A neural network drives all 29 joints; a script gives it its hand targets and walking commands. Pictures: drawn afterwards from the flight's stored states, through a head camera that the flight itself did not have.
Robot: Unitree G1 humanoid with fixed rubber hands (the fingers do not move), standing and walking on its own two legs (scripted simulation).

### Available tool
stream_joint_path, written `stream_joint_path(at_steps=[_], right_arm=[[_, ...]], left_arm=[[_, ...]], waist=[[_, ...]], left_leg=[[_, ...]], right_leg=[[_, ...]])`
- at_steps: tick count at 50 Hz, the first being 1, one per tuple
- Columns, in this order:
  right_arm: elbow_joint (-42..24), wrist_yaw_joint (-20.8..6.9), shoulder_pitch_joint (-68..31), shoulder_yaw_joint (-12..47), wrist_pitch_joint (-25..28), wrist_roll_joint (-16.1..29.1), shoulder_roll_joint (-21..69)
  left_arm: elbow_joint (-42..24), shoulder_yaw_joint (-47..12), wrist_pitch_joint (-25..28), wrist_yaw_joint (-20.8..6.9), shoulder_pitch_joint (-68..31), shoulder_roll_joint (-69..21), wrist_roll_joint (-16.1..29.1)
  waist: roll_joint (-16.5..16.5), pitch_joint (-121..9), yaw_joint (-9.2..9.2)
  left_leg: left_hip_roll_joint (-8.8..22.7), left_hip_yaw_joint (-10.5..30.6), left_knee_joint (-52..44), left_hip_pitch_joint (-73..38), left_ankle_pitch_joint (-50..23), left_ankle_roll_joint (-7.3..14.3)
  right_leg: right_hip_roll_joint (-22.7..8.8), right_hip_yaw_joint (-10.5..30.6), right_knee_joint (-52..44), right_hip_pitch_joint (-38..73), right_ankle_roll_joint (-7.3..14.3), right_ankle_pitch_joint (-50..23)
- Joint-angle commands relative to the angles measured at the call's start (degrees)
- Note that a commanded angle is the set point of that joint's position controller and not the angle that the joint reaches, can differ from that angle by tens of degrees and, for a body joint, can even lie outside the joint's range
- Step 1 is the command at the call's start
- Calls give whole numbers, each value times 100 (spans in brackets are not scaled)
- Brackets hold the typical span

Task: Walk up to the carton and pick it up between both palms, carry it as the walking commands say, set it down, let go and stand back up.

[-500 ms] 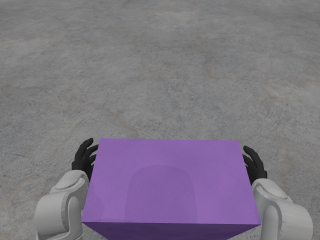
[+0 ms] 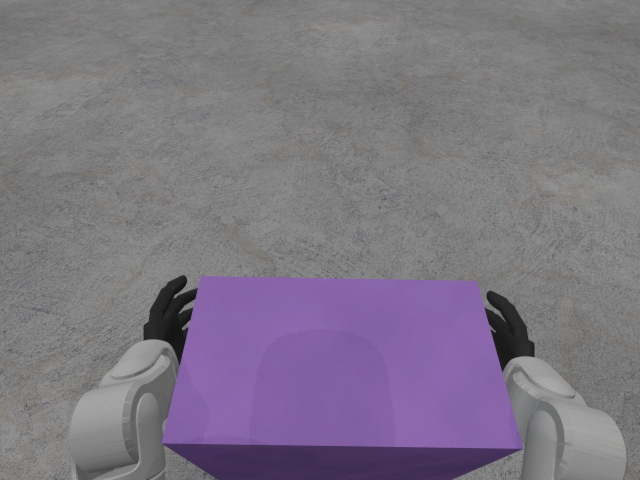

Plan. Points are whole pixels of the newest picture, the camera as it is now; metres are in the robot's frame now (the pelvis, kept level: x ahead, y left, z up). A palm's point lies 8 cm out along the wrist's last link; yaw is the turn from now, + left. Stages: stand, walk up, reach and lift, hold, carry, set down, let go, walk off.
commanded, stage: carry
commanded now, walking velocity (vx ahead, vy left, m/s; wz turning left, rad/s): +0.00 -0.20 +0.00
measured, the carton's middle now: (333, 397) +0.22 +0.00 +0.02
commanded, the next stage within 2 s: none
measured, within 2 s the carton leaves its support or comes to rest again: neither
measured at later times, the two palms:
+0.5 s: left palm (152, 329) +0.26 +0.20 +0.10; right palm (492, 349) +0.24 -0.17 +0.10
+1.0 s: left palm (123, 311) +0.28 +0.24 +0.10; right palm (450, 326) +0.27 -0.13 +0.10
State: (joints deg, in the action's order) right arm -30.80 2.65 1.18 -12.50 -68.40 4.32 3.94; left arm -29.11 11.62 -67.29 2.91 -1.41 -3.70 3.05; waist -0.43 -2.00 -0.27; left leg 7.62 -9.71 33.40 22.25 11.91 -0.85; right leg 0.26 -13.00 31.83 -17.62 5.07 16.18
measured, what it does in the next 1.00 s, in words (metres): shifts its weight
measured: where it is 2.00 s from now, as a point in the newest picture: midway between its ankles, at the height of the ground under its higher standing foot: outside the picture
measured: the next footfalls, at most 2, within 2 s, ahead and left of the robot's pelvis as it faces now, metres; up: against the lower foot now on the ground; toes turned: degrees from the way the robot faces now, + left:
none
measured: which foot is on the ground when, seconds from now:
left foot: down 0.00-1.00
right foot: down 0.00-1.00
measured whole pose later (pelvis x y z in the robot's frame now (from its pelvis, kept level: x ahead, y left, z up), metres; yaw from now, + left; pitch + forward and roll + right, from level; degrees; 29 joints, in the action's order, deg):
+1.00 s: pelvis +0.04 +0.05 +0.01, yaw +1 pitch +1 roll +0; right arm -27.2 2.1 0.7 -11.8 -66.6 3.0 3.4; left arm -25.1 11.3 -65.5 2.2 -2.3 -3.1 2.1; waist -0.6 -3.2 0.0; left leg 1.6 -11.2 26.8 15.3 12.6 3.1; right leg -4.7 -11.3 27.4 -11.7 -0.5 16.2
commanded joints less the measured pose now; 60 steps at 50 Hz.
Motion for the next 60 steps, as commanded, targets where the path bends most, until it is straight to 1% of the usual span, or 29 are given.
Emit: stream_joint_path(at_steps=[1, 4, 6, 8, 13, 19, 28, 51, 60], right_arm=[[-847, -580, -2376, 4567, 32, 1052, 3924], [-847, -581, -2377, 4568, 33, 1052, 3923], [-795, -589, -2390, 4575, 38, 1041, 3922], [-742, -605, -2412, 4583, 53, 1034, 3950], [-626, -640, -2495, 4612, 99, 1040, 4004], [-480, -660, -2546, 4603, 135, 1009, 4011], [-394, -661, -2562, 4568, 178, 967, 3998], [-480, -630, -2448, 4508, 216, 908, 3884], [-515, -621, -2442, 4502, 196, 901, 3855]], left_arm=[[-707, -4659, -75, -596, -2083, -4117, 1061], [-706, -4660, -75, -596, -2084, -4118, 1062], [-652, -4673, -64, -598, -2138, -4142, 1058], [-613, -4680, -42, -608, -2199, -4182, 1052], [-466, -4618, 14, -629, -2207, -4227, 974], [-295, -4547, 55, -652, -2229, -4219, 894], [-211, -4509, 96, -678, -2274, -4189, 879], [-304, -4561, 120, -670, -2232, -4111, 950], [-320, -4546, 97, -655, -2222, -4083, 947]], waist=[[83, -1028, 5], [83, -1027, 5], [53, -1066, 17], [-8, -1070, 37], [-49, -1040, 58], [-49, -992, 79], [0, -1005, 86], [123, -1110, 33], [124, -1092, 14]], left_leg=[[600, 561, -420, -330, -266, 166], [599, 559, -419, -328, -269, 166], [448, 449, -395, -309, -199, 124], [341, 446, -478, -372, -96, 115], [306, 529, -804, -490, -66, 127], [232, 583, -1066, -594, -58, 140], [201, 658, -1178, -738, -285, 215], [245, 749, -1109, -1250, -1381, 348], [249, 754, -1111, -1349, -1509, 370]], right_leg=[[-1128, 1098, -820, 398, -198, -468], [-1130, 1094, -819, 401, -198, -467], [-1246, 1241, -946, 493, -190, -684], [-1282, 1298, -1020, 536, -186, -845], [-1199, 1232, -1133, 647, -286, -707], [-1153, 1178, -1233, 754, -342, -690], [-1109, 1047, -1093, 810, -385, -816], [-1015, 752, -729, 812, -540, -876], [-995, 730, -695, 801, -566, -847]])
